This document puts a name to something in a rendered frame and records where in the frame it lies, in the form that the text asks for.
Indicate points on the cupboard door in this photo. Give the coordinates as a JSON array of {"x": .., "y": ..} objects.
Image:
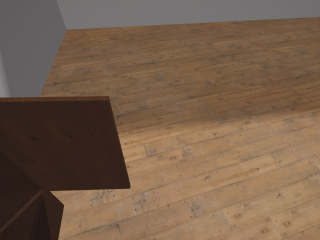
[{"x": 65, "y": 143}]

